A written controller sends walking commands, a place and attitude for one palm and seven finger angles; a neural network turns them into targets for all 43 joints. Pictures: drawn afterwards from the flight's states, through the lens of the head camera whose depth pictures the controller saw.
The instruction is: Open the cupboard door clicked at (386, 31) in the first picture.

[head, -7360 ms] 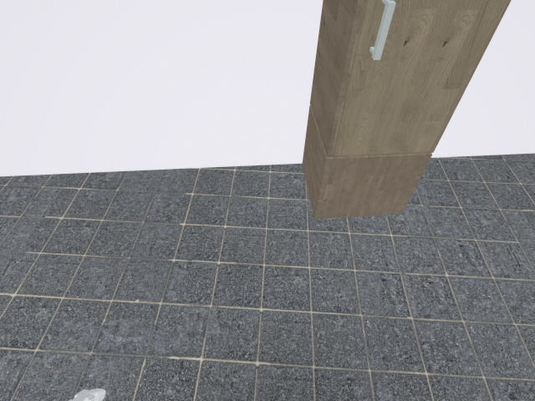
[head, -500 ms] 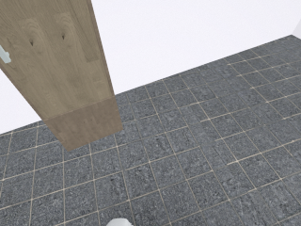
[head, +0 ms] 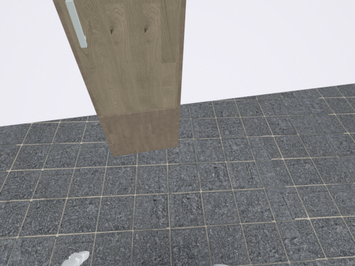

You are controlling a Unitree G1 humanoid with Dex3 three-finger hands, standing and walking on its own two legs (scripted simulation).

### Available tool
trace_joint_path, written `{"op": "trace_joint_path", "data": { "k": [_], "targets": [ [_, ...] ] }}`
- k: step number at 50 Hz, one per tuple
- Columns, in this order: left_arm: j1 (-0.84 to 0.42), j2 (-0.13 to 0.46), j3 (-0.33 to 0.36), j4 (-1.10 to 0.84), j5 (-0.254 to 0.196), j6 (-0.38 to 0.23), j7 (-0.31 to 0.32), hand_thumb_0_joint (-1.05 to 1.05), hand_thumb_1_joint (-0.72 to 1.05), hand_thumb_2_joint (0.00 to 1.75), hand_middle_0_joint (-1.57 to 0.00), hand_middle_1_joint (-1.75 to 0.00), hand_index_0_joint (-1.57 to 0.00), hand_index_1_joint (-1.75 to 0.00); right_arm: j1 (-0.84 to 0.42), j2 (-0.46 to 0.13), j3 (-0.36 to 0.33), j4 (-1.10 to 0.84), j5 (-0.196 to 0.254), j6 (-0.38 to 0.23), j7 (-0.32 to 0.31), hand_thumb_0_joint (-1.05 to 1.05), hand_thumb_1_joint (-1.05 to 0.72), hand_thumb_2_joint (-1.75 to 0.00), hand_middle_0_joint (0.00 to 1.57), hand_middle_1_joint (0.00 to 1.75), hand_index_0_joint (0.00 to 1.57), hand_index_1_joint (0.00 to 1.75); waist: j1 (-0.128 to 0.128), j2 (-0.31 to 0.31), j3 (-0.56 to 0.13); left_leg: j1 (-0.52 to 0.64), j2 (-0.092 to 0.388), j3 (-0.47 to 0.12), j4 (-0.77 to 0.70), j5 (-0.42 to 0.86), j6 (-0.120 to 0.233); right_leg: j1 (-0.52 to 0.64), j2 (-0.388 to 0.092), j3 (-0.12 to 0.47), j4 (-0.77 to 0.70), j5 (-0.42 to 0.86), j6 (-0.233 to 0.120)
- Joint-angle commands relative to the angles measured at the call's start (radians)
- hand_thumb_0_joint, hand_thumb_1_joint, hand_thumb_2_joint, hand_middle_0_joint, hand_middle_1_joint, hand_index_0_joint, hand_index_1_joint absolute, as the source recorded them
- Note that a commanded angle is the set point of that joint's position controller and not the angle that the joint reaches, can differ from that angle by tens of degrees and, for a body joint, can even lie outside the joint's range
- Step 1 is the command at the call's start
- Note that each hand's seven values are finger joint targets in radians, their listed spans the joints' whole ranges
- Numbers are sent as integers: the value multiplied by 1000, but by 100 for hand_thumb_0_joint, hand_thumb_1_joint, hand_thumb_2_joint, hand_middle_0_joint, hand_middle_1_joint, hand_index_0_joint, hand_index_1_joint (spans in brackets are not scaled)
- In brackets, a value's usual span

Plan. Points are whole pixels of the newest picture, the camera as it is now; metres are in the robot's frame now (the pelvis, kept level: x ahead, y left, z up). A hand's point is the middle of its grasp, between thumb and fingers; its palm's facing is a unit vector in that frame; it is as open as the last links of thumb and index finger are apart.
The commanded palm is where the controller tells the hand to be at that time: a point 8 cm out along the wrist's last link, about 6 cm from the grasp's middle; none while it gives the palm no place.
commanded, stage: turn to face it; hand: left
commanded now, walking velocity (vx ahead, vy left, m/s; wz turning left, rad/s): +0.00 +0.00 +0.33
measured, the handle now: (77, 22) +0.80 +0.37 +0.13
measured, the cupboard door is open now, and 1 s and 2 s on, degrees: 0 0 0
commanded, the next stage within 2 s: take the last steps up to it in 0.24 s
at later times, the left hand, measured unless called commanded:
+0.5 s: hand out of the picture -0.04 +0.17 -0.17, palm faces +0.25 -0.94 -0.24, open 7.4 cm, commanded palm none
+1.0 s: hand (105, 262) +0.16 +0.20 -0.18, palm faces +0.19 -0.96 -0.21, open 7.4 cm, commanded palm none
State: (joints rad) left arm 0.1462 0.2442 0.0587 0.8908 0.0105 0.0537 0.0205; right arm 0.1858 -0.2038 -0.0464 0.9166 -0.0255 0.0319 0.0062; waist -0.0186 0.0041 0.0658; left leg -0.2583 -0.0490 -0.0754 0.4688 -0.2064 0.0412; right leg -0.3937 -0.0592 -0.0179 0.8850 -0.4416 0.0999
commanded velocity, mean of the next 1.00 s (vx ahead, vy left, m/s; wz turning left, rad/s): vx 0.20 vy -0.02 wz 0.09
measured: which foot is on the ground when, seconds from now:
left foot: down 0.00-0.12, up 0.14-0.54, down 0.56-1.00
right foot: up 0.00-0.10, down 0.12-0.56, up 0.58-0.96, down 0.98-1.00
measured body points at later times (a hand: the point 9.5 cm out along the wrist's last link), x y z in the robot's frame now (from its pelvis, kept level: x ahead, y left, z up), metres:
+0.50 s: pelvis -0.02 -0.02 +0.00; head +0.00 -0.03 +0.45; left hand -0.05 +0.22 -0.15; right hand +0.09 -0.26 -0.16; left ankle -0.07 +0.11 -0.71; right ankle -0.01 -0.14 -0.74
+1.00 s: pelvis +0.11 -0.01 -0.02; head +0.14 -0.01 +0.43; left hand +0.15 +0.25 -0.16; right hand +0.06 -0.23 -0.18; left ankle -0.06 +0.10 -0.74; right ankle +0.22 -0.09 -0.75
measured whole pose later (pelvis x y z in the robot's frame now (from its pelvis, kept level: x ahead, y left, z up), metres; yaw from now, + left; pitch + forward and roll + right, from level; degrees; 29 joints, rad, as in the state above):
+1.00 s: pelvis +0.11 -0.01 -0.02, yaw +12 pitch -2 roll +1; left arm 0.16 0.19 0.05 1.02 0.02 -0.04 -0.02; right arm 0.44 -0.14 -0.03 1.16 -0.02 -0.03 -0.02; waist -0.03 0.02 0.07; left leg 0.01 0.07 0.07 0.56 -0.49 -0.03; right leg -0.39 -0.07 -0.13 0.60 -0.18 -0.01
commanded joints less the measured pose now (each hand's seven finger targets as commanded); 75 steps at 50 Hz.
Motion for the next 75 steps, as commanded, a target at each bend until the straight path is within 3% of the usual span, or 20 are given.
{"op": "trace_joint_path", "data": {
  "k": [1, 4, 6, 7, 12, 22, 26, 28, 30, 34, 44, 47, 48, 50, 51, 57, 65, 69, 71, 75],
  "targets": [
    [21, 64, 15, -77, -6, -33, 6, 0, 90, 90, -20, -30, -20, -30, 26, -211, -64, -58, -3, -8, -13, 0, -90, -90, 20, 30, 20, 30, -5, 156, -123, 86, 248, -285, -77, 418, 132, 62, 35, -6, -176, 22, -25],
    [119, 91, 21, -51, -5, -51, 14, 0, 90, 90, -20, -30, -20, -30, 2, -175, -59, -65, 10, -8, -9, 0, -90, -90, 20, 30, 20, 30, 46, 96, -154, -48, 173, -246, 22, 284, 55, 303, 10, 6, -494, 246, -41],
    [128, 220, 41, -56, 18, -64, 19, 0, 90, 90, -20, -30, -20, -30, 19, -83, -45, -97, 18, -10, -2, 0, -90, -90, 20, 30, 20, 30, 52, -290, -123, -326, -39, 9, 375, -346, -70, 392, -397, 372, -610, 405, -216],
    [119, 202, 47, -63, 8, -63, 24, 0, 90, 90, -20, -30, -20, -30, 4, -129, -58, -91, 3, 8, -8, 0, -90, -90, 20, 30, 20, 30, 57, -265, -120, -300, 7, -37, 536, -388, -70, 293, -424, 355, -609, 456, -270],
    [8, 106, 20, -64, 11, -67, 18, 0, 90, 90, -20, -30, -20, -30, 53, -103, -54, -7, 4, 27, 9, 0, -90, -90, 20, 30, 20, 30, -7, -165, -12, -276, 59, 22, 736, -164, -98, 170, -236, 79, -589, 388, -214],
    [221, 142, 28, 71, 24, -76, 3, 0, 90, 90, -20, -30, -20, -30, -70, -62, -18, -5, 6, -5, 13, 0, -90, -90, 20, 30, 20, 30, 93, -211, -44, -160, 78, 140, 290, -262, -86, 303, -270, 114, -615, 232, -238],
    [171, 115, 19, 99, 9, -71, -5, 0, 90, 90, -20, -30, -20, -30, 105, -58, -7, 65, 7, -42, 4, 0, -90, -90, 20, 30, 20, 30, 4, -117, -60, 188, 63, 191, -75, -88, -54, 104, -187, 11, -517, 19, -162],
    [150, -4, -7, 66, 4, -68, -19, 0, 90, 90, -20, -30, -20, -30, 247, -204, -37, 108, -4, -53, -12, 0, -90, -90, 20, 30, 20, 30, -57, 314, -49, 367, 391, -244, -246, -250, 71, -211, -13, -162, -132, -99, -69],
    [20, 16, -6, 39, 20, -63, -17, 0, 90, 90, -20, -30, -20, -30, 264, -201, -34, 119, -8, -51, -25, 0, -90, -90, 20, 30, 20, 30, -84, 272, 70, 220, 452, -345, -337, -344, 145, -295, -32, -54, 114, -108, -82],
    [109, 10, -3, 113, 16, -67, -44, 0, 90, 90, -20, -30, -20, -30, 154, -117, -8, 102, 5, -79, -34, 0, -90, -90, 20, 30, 20, 30, 2, 147, 84, 165, 331, -86, -317, -56, 106, -231, -65, -36, 179, 115, -66],
    [-38, -20, -4, 70, 7, -74, -51, 0, 90, 90, -20, -30, -20, -30, 251, -113, -21, 172, -4, -91, -38, 0, -90, -90, 20, 30, 20, 30, -24, 156, 89, 201, 331, 38, -224, 284, 102, -116, -37, -101, -187, 184, -74],
    [127, 13, 12, 124, 9, -89, -48, 0, 90, 90, -20, -30, -20, -30, 223, -119, -23, 179, -2, -86, -36, 0, -90, -90, 20, 30, 20, 30, 63, 73, 10, 110, 289, 72, -29, 342, 65, 196, 30, -143, -329, 244, -105],
    [271, 53, 24, 168, 13, -101, -43, 0, 90, 90, -20, -30, -20, -30, 218, -110, -20, 178, 5, -90, -31, 0, -90, -90, 20, 30, 20, 30, 130, 10, -55, 31, 232, 123, 158, 320, 31, 384, 6, -102, -373, 265, -123],
    [469, 217, 56, 214, 6, -114, -22, 0, 90, 90, -20, -30, -20, -30, 224, -28, -7, 119, 24, -96, -23, 0, -90, -90, 20, 30, 20, 30, 165, -281, -219, -312, 57, 149, 735, -397, -19, 621, -415, 498, -595, 276, -305],
    [387, 208, 55, 198, 1, -111, -17, 0, 90, 90, -20, -30, -20, -30, 165, -42, -14, 118, 24, -89, -21, 0, -90, -90, 20, 30, 20, 30, 161, -243, -175, -340, 107, 58, 851, -361, -7, 489, -415, 534, -660, 43, -327],
    [126, 17, -2, 139, 16, -119, -2, 0, 90, 90, -20, -30, -20, -30, 204, 24, -12, 146, -3, -42, 0, 0, -90, -90, 20, 30, 20, 30, -6, -114, 13, -198, 187, 119, 625, -100, -50, 48, -229, 63, -731, 111, -227],
    [189, 60, 10, 173, 16, -126, -8, 0, 90, 90, -20, -30, -20, -30, 48, 17, -9, 73, 3, -66, 18, 0, -90, -90, 20, 30, 20, 30, 31, -102, 24, -166, 164, 173, 239, -48, -60, 166, -231, 36, -685, 204, -256],
    [198, 30, 7, 183, 7, -106, -9, 0, 90, 90, -20, -30, -20, -30, 176, -32, -11, 120, 1, -88, 5, 0, -90, -90, 20, 30, 20, 30, -27, 39, -16, 157, 136, 189, 13, 30, -54, 69, -147, -48, -455, 175, -190],
    [215, -47, -10, 145, 1, -102, -18, 0, 90, 90, -20, -30, -20, -30, 324, -187, -41, 144, -10, -87, -14, 0, -90, -90, 20, 30, 20, 30, -65, 352, -65, 308, 474, -265, -210, 43, 111, -160, 40, -166, 18, -156, -104],
    [163, -53, -15, 170, 9, -86, -13, 0, 90, 90, -20, -30, -20, -30, 123, -67, 2, 105, 0, -87, -38, 0, -90, -90, 20, 30, 20, 30, 10, 75, 5, 59, 407, -90, -246, 221, 115, -113, -68, 7, 175, 11, -91]
  ]
}}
